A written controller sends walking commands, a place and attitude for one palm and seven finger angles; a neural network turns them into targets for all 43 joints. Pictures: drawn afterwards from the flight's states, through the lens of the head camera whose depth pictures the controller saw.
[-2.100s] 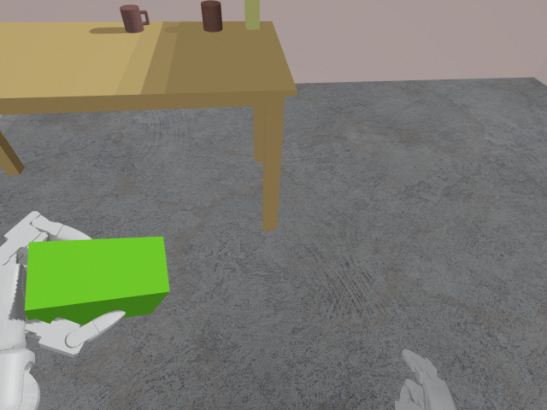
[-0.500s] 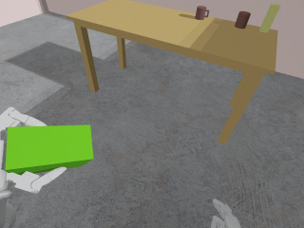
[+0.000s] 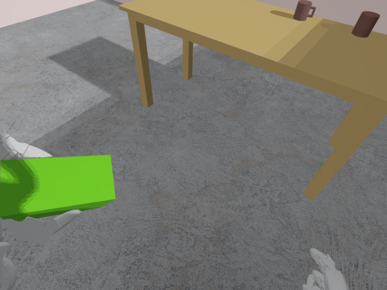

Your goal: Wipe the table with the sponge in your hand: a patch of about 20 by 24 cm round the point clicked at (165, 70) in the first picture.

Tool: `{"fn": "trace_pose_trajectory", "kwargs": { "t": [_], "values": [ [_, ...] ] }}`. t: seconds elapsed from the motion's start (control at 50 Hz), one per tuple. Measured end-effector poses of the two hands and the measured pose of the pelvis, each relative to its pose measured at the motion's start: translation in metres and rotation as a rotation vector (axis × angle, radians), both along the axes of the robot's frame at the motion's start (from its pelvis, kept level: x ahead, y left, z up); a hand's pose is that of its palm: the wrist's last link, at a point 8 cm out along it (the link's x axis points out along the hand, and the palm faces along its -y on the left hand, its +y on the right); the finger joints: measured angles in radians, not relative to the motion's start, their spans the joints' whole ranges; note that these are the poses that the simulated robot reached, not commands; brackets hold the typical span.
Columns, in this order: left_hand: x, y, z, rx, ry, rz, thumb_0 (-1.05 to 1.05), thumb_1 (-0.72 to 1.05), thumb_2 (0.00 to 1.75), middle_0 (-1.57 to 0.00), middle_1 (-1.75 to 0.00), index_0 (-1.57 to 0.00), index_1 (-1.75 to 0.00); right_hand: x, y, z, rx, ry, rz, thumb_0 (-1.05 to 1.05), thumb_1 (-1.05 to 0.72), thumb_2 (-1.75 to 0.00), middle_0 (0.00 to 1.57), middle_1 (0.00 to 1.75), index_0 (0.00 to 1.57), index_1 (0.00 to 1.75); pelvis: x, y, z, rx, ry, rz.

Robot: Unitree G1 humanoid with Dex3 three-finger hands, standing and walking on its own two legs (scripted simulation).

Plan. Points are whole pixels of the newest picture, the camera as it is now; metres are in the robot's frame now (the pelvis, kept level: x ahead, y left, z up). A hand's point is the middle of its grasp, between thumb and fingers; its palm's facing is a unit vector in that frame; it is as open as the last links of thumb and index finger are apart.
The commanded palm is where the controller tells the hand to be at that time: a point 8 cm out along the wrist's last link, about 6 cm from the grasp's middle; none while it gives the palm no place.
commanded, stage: walk to a spot facing it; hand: left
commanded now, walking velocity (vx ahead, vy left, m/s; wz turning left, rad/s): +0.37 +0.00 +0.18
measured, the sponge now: (76, 186) +0.23 +0.20 +0.17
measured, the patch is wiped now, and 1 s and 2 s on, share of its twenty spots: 0.00 0.00 0.00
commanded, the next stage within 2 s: none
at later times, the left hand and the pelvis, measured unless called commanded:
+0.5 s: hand (107, 140) +0.32 +0.18 +0.17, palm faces +0.47 -0.75 -0.47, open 10.6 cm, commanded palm +0.25 +0.23 +0.19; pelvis +0.12 -0.07 +0.00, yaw +7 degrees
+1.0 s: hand (102, 95) +0.40 +0.22 +0.20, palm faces +0.57 -0.69 -0.45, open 10.6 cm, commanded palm +0.34 +0.25 +0.19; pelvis +0.26 -0.06 +0.00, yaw +15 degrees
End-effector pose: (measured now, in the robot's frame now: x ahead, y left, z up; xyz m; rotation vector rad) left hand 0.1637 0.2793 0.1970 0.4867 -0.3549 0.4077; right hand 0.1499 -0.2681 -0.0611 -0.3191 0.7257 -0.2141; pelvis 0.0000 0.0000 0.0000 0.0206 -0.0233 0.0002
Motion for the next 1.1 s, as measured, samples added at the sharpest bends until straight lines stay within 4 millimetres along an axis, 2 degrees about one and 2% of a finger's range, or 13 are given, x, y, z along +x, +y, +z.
{"fn": "trace_pose_trajectory", "kwargs": {
  "t": [0.1,0.18,0.26,0.32,0.38,0.42,0.56,0.66,0.72,0.78,0.86,0.98,1.1],
  "values": [
    [0.034,0.002,-0.01,-0.012,-0.002,-0.006,-0.01,-0.52,0.98,-0.67,-1.35,-0.68,-1.35,0.03,0.029,-0.005,0.095,-0.037,0.007,0.01,-0.91,-0.9,0.19,0.3,0.19,0.29,0.018,-0.003,-0.003,0.0,-0.009,0.011],
    [0.048,-0.015,0.002,0.016,0.032,-0.033,-0.01,-0.52,0.98,-0.67,-1.35,-0.68,-1.35,0.045,0.052,-0.009,0.19,-0.02,0.05,0.01,-0.9,-0.9,0.2,0.3,0.2,0.29,0.037,-0.012,0.006,-0.016,0.012,0.013],
    [0.058,-0.034,0.015,0.07,0.049,-0.031,-0.01,-0.53,0.99,-0.67,-1.35,-0.68,-1.35,0.059,0.059,-0.022,0.254,0.028,0.087,0.01,-0.9,-0.9,0.2,0.3,0.2,0.3,0.061,-0.027,0.009,-0.025,0.02,0.022],
    [0.071,-0.045,0.015,0.113,0.066,0.015,-0.01,-0.53,0.99,-0.67,-1.35,-0.68,-1.35,0.074,0.05,-0.04,0.28,0.068,0.108,0.01,-0.9,-0.9,0.2,0.3,0.2,0.3,0.08,-0.044,0.002,-0.019,0.013,0.043],
    [0.086,-0.053,0.004,0.107,0.077,0.066,-0.01,-0.53,0.99,-0.67,-1.35,-0.68,-1.35,0.095,0.029,-0.061,0.263,0.114,0.133,0.01,-0.9,-0.9,0.2,0.3,0.2,0.3,0.095,-0.057,-0.01,-0.016,0.001,0.077],
    [0.095,-0.057,-0.002,0.067,0.094,0.085,-0.01,-0.53,0.99,-0.67,-1.35,-0.68,-1.35,0.109,0.011,-0.064,0.231,0.147,0.141,0.01,-0.9,-0.9,0.2,0.3,0.2,0.3,0.103,-0.062,-0.008,-0.006,-0.008,0.091],
    [0.119,-0.065,0.001,0.051,0.15,0.09,-0.01,-0.53,0.99,-0.67,-1.35,-0.68,-1.35,0.163,-0.039,-0.029,0.104,0.136,0.115,0.01,-0.9,-0.9,0.2,0.3,0.2,0.29,0.141,-0.071,0.01,0.016,0.008,0.139],
    [0.135,-0.055,0.009,0.062,0.111,0.115,-0.01,-0.53,0.99,-0.67,-1.35,-0.68,-1.35,0.206,-0.045,-0.007,0.034,0.1,0.14,0.01,-0.91,-0.9,0.19,0.3,0.19,0.29,0.171,-0.069,0.013,0.022,0.019,0.165],
    [0.147,-0.042,0.008,0.048,0.061,0.145,-0.01,-0.53,0.99,-0.67,-1.35,-0.68,-1.35,0.233,-0.034,-0.001,0.011,0.076,0.162,0.01,-0.91,-0.9,0.19,0.3,0.19,0.29,0.192,-0.061,0.008,0.021,0.017,0.172],
    [0.165,-0.028,-0.001,0.042,-0.015,0.153,-0.01,-0.53,0.99,-0.67,-1.35,-0.68,-1.35,0.263,-0.016,-0.007,0.007,0.011,0.177,0.01,-0.91,-0.9,0.19,0.3,0.19,0.29,0.211,-0.049,-0.01,0.008,0.006,0.169],
    [0.192,-0.016,-0.007,0.051,-0.036,0.147,-0.01,-0.53,0.99,-0.67,-1.35,-0.68,-1.35,0.289,0.022,-0.016,0.102,-0.012,0.211,0.01,-0.91,-0.9,0.19,0.3,0.19,0.29,0.223,-0.05,-0.014,-0.002,-0.018,0.219],
    [0.193,-0.031,0.015,0.084,0.001,0.153,-0.01,-0.53,0.99,-0.67,-1.35,-0.68,-1.35,0.307,0.067,-0.016,0.234,0.027,0.307,0.01,-0.9,-0.9,0.2,0.3,0.2,0.29,0.252,-0.058,0.002,-0.042,0.014,0.255],
    [0.194,-0.043,0.02,0.091,0.053,0.299,-0.01,-0.53,0.99,-0.67,-1.35,-0.68,-1.35,0.335,0.069,-0.032,0.259,0.106,0.4,0.01,-0.9,-0.9,0.2,0.3,0.2,0.3,0.292,-0.076,0.007,-0.054,0.02,0.311]
  ]
}}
